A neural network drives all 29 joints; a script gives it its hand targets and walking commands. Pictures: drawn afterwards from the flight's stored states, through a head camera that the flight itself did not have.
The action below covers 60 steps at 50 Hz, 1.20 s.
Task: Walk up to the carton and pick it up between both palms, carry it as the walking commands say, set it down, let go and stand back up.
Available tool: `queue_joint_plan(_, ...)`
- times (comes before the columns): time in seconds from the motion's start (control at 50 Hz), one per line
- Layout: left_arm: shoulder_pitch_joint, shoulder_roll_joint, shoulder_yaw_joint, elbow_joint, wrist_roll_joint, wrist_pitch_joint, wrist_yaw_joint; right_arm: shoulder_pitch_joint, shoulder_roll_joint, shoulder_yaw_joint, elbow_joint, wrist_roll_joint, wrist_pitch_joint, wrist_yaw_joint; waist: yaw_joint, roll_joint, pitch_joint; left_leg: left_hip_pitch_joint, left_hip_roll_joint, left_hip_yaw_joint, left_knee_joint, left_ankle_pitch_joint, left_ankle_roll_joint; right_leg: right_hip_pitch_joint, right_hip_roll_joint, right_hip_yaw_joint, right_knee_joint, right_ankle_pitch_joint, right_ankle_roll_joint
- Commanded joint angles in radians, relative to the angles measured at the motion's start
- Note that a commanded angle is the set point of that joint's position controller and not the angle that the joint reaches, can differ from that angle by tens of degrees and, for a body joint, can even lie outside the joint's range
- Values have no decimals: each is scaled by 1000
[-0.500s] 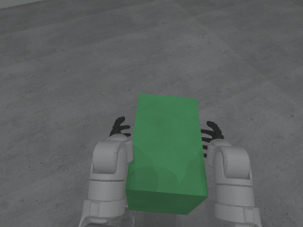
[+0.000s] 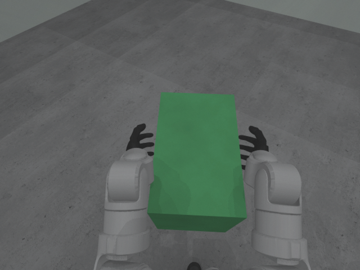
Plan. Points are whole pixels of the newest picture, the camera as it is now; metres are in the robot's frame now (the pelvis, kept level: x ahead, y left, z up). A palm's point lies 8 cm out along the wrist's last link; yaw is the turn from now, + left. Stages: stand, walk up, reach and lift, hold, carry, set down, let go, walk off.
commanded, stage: carry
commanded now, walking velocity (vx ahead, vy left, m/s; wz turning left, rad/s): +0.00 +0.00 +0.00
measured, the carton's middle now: (194, 164) +0.36 -0.01 +0.00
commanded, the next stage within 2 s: none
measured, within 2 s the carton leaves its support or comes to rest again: neither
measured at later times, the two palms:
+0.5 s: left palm (143, 93) +0.50 +0.12 +0.10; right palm (244, 98) +0.49 -0.13 +0.10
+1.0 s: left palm (153, 98) +0.49 +0.09 +0.09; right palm (254, 105) +0.47 -0.15 +0.09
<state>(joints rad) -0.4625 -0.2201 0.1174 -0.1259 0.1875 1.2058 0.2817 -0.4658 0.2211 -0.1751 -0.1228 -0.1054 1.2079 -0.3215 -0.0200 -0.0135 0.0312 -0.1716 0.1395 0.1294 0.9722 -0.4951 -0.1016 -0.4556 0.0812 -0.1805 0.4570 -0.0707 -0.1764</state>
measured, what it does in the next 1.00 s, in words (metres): walks ahead: left foot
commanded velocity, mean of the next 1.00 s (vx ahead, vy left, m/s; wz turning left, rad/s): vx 0.00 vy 0.00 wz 0.00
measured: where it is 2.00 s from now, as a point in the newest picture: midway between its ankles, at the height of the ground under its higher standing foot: outside the picture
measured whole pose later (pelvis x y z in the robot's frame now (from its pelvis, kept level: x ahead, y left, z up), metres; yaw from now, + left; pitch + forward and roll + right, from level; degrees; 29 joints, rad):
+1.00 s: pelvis +0.18 -0.01 +0.01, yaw -4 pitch +2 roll +2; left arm -0.42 -0.20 0.14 0.05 0.15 1.15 0.29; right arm -0.42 0.20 -0.14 0.05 -0.16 1.16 -0.27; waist 0.01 -0.01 -0.08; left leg -0.34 0.07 0.20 0.54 -0.21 0.00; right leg -0.21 0.07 -0.10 0.54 -0.37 -0.12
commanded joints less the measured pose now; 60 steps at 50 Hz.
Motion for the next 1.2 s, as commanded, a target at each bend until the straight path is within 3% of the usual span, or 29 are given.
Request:
queue_joint_plan(0.0,-365,-1030,-599,23,-450,16,-380,-409,1059,646,33,425,23,443,41,-76,-613,-443,-71,-124,345,-25,46,866,-443,396,3,1161,-105)
queue_joint_plan(0.02,-405,-1050,-603,-1,-464,7,-384,-453,1073,655,-8,433,7,437,40,-19,-579,-415,-43,-137,255,30,50,770,-417,369,-34,1032,-80)
queue_joint_plan(0.06,-479,-1083,-624,-59,-504,-8,-389,-505,1085,655,-65,438,-16,421,34,-7,-559,-352,-35,-125,63,90,51,692,-377,319,-69,891,-40)
queue_joint_plan(0.12,-522,-1066,-643,-125,-533,-22,-391,-497,1086,662,-108,432,-34,398,34,-56,-584,-280,-83,-72,-157,170,56,665,-351,243,-73,977,-23)
queue_joint_plan(0.18,-464,-1034,-632,-128,-524,-13,-392,-459,1078,678,-131,422,-31,382,36,-112,-590,-245,-121,-8,-287,295,64,655,-307,162,-37,1016,20)
queue_joint_plan(0.26,-383,-1019,-611,-92,-488,4,-391,-426,1063,694,-109,417,-11,389,43,-103,-563,-207,-132,47,-455,436,65,645,-262,131,36,873,53)
queue_joint_plan(0.3,-372,-1019,-604,-72,-473,8,-389,-407,1078,699,-68,420,1,402,33,-81,-537,-96,-113,66,-637,604,68,587,-237,124,91,745,85)
queue_joint_plan(0.32,-371,-1019,-601,-63,-469,9,-388,-400,1087,699,-48,420,8,409,27,-61,-539,17,-55,33,-675,757,82,500,-228,136,111,616,109)
queue_joint_plan(0.34,-371,-1021,-601,-58,-468,12,-388,-398,1079,690,-31,419,12,415,26,5,-555,167,60,-48,-567,1131,127,344,-210,140,152,393,140)
queue_joint_plan(0.36,-395,-1023,-611,-50,-479,16,-389,-376,1057,670,2,409,10,422,13,98,-590,314,180,-158,-474,1424,217,185,-172,156,184,97,179)
queue_joint_plan(0.38,-423,-1020,-617,-43,-486,18,-390,-373,1055,664,20,405,10,427,7,154,-609,377,240,-204,-459,1548,266,116,-144,165,194,-152,180)
queue_joint_plan(0.4,-438,-1018,-620,-26,-488,22,-391,-379,1057,657,33,401,10,429,7,187,-598,381,246,-207,-464,1534,273,85,-135,174,156,-311,174)
queue_joint_plan(0.42,-456,-1023,-623,-13,-491,22,-392,-407,1064,657,31,403,9,430,14,176,-586,355,215,-176,-469,1408,243,108,-149,177,50,-320,161)
queue_joint_plan(0.44,-474,-1033,-620,-4,-496,23,-394,-431,1068,652,28,405,9,430,21,164,-579,268,170,-121,-474,1230,194,210,-160,156,-56,-212,150)
queue_joint_plan(0.46,-495,-1046,-612,8,-497,22,-396,-453,1071,648,26,406,9,430,18,131,-568,176,118,-93,-484,1053,150,300,-176,159,-53,-71,142)
queue_joint_plan(0.5,-501,-1048,-577,54,-492,12,-398,-472,1072,630,51,395,8,428,19,3,-540,48,53,-55,-467,771,109,384,-244,211,16,379,126)
queue_joint_plan(0.52,-503,-1047,-568,63,-494,7,-399,-472,1079,624,60,394,4,427,19,-28,-529,10,36,-45,-456,684,102,404,-265,221,39,534,122)
queue_joint_plan(0.56,-500,-1049,-559,71,-493,0,-402,-484,1089,627,64,400,-3,425,21,-41,-522,-12,23,-34,-436,663,100,416,-269,219,65,641,120)
queue_joint_plan(0.62,-491,-1045,-548,90,-488,-9,-402,-488,1091,624,81,395,-14,423,28,-29,-511,-7,22,-27,-410,697,102,394,-256,215,71,616,126)
queue_joint_plan(0.8,-502,-1030,-534,99,-478,-50,-396,-483,1086,609,108,385,-51,422,36,-27,-478,-24,7,-15,-395,582,95,389,-267,244,65,676,125)
queue_joint_plan(0.98,-488,-1014,-516,120,-463,-87,-395,-473,1064,590,124,358,-88,419,41,-23,-445,-20,9,-27,-429,467,98,343,-264,268,15,480,123)
queue_joint_plan(1.18,-465,-998,-525,115,-465,-110,-396,-443,1049,593,121,343,-112,415,44,-17,-419,-4,15,-40,-470,447,107,281,-256,279,-31,285,125)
